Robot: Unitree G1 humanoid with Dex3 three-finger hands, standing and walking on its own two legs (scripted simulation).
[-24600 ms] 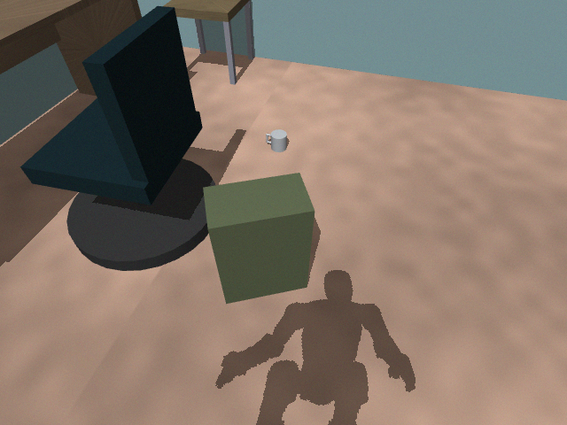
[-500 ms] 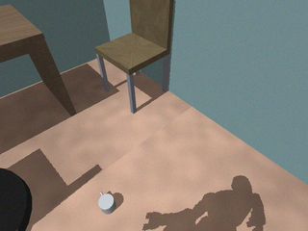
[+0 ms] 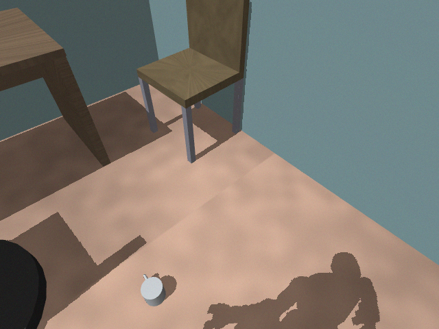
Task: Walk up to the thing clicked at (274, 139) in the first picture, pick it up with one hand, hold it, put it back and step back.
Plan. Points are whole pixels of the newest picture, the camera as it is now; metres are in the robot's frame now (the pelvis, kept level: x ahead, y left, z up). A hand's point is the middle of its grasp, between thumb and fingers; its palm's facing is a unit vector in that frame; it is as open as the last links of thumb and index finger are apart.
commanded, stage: stand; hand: left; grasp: from above
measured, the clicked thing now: (151, 288) +0.45 +0.30 -0.74
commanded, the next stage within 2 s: rise first in 0.32 s
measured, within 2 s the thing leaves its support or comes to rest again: neither
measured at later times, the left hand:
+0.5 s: hand out of the picture +0.08 +0.25 -0.16, palm faces +0.02 -0.94 -0.34, open 7.4 cm
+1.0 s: hand out of the picture +0.12 +0.27 -0.20, palm faces -0.09 -0.90 -0.42, open 13.7 cm
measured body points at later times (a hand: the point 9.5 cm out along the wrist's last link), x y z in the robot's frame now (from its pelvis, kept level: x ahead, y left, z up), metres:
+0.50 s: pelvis -0.01 +0.00 +0.00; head +0.01 +0.00 +0.45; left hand +0.08 +0.30 -0.13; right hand +0.07 -0.29 -0.13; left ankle +0.00 +0.14 -0.75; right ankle +0.00 -0.14 -0.75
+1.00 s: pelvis -0.01 +0.01 -0.06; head +0.06 +0.03 +0.39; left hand +0.13 +0.31 -0.17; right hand +0.14 -0.24 -0.16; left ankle +0.00 +0.14 -0.75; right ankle +0.00 -0.14 -0.75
